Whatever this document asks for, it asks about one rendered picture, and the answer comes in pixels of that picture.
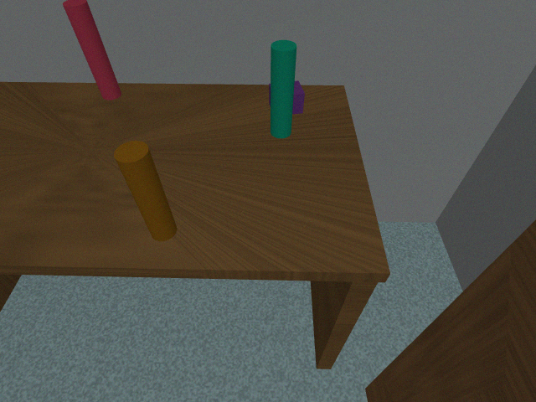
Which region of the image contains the desk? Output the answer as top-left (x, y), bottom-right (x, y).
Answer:
top-left (0, 82), bottom-right (390, 369)

